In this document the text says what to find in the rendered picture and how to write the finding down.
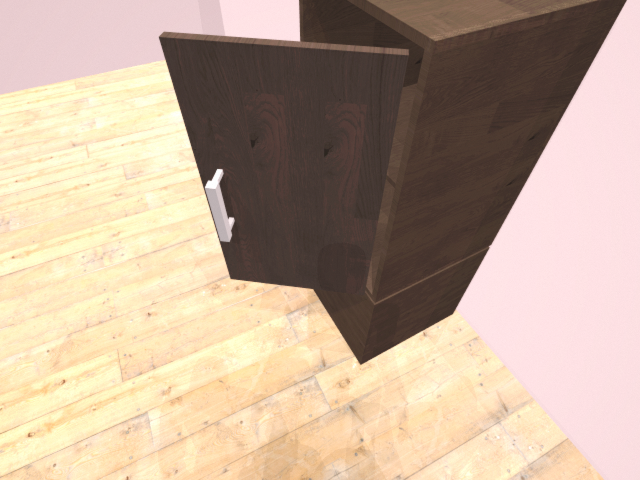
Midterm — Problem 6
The cupboard door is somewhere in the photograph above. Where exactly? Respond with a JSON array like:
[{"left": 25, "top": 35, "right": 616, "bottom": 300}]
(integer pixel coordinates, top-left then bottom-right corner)
[{"left": 159, "top": 32, "right": 409, "bottom": 295}]

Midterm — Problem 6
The handle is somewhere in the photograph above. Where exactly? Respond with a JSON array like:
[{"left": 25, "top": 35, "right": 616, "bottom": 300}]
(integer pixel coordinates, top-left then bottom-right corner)
[{"left": 205, "top": 169, "right": 235, "bottom": 242}]

